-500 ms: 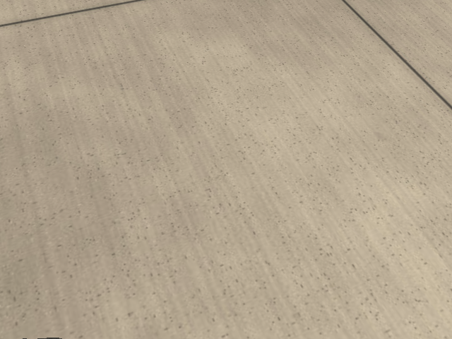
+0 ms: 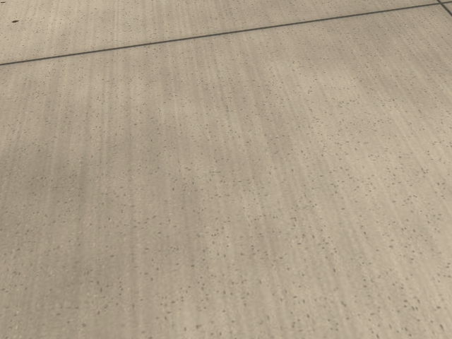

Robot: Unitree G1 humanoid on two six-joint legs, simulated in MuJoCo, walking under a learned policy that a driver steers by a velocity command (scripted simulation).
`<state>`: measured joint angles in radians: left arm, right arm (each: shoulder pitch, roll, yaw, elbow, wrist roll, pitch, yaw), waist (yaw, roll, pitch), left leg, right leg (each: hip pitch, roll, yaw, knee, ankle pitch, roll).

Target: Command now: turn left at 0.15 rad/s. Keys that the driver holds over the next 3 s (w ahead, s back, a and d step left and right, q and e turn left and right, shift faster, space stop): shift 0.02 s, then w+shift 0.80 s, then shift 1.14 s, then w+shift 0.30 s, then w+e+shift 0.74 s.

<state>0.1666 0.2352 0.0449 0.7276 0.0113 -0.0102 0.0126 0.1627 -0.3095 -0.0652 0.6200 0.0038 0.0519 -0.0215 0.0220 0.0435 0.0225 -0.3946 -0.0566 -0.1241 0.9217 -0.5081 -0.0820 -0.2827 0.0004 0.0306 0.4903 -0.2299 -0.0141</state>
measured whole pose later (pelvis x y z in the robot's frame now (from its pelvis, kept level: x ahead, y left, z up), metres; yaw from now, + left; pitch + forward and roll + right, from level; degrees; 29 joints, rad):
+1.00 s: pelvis +0.53 -0.08 -0.02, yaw -1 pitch +1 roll -1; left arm 0.50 0.25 0.02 0.86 -0.01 -0.07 0.01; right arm 0.00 -0.24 -0.01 0.63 0.00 -0.12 0.07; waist 0.10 0.03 0.04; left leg -0.67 0.02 0.01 0.48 0.25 0.04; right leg 0.20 0.04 -0.02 0.21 -0.43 -0.03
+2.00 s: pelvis +0.78 -0.12 +0.00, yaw +0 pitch -1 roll +0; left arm 0.19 0.23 0.02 0.96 0.00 -0.01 0.02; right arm 0.16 -0.24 -0.03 1.06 0.00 0.02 -0.04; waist -0.01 0.00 0.03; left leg -0.21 0.03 -0.01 0.49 -0.27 -0.03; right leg -0.18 0.02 0.00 0.50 -0.29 -0.03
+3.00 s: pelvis +1.32 -0.13 -0.01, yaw -33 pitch +0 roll -1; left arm 0.47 0.20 0.05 0.82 -0.02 -0.07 -0.02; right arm 0.04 -0.23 -0.01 0.61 -0.02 -0.16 -0.01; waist 0.06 0.02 0.01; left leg -0.71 0.12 -0.18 1.06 -0.18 -0.03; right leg -0.16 0.19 0.10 0.46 -0.28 -0.17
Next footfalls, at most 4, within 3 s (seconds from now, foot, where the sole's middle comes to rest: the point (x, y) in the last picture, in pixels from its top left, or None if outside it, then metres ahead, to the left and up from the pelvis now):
0.14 left None -0.01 0.13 -0.78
0.54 right None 0.37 -0.18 -0.78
1.04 left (249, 236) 0.82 0.02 -0.78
1.40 right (323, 240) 0.80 -0.23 -0.78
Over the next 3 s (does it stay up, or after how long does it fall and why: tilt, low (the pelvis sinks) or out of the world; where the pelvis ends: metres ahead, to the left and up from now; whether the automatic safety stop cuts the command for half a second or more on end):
stays up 1.32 -0.13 -0.01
